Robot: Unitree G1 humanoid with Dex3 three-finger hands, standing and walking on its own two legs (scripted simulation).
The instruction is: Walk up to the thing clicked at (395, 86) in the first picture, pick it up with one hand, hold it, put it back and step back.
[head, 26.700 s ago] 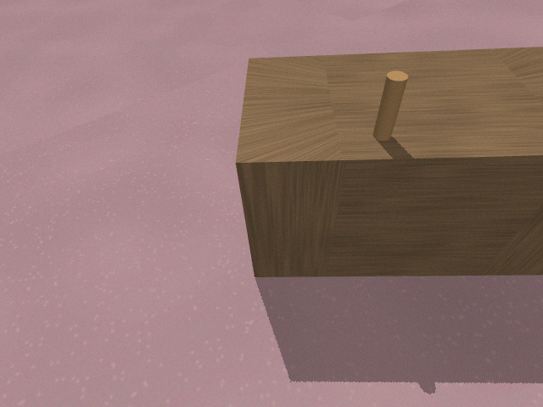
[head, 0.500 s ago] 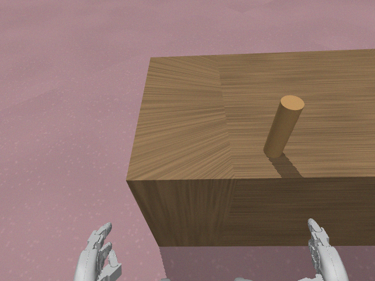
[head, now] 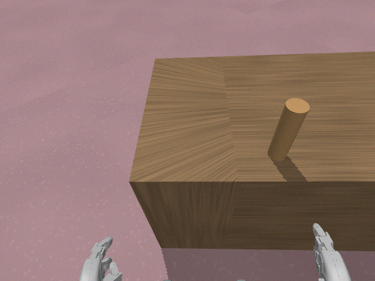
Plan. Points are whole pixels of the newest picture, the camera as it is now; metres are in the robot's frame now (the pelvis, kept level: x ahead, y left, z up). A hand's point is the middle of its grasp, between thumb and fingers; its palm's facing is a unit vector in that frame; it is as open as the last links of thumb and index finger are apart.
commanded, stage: home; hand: right
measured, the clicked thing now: (285, 132) +0.47 -0.21 +0.03
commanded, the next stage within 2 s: stand in 0.36 s
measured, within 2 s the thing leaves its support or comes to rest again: neither
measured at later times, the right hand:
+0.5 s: hand out of the picture +0.08 -0.25 -0.11, palm faces -0.03 +0.93 -0.36, open 17.4 cm
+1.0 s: hand out of the picture +0.03 -0.25 -0.09, palm faces -0.01 +0.94 -0.35, open 8.1 cm
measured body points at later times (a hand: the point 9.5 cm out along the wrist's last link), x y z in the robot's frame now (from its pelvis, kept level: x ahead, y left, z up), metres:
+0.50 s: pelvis -0.01 +0.00 +0.04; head +0.00 +0.00 +0.49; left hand +0.07 +0.30 -0.09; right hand +0.08 -0.30 -0.08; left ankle +0.00 +0.13 -0.68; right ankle +0.00 -0.13 -0.68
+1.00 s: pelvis -0.02 +0.00 +0.07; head -0.03 +0.00 +0.51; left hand +0.04 +0.29 -0.07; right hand +0.03 -0.30 -0.07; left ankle +0.00 +0.13 -0.68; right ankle +0.00 -0.13 -0.68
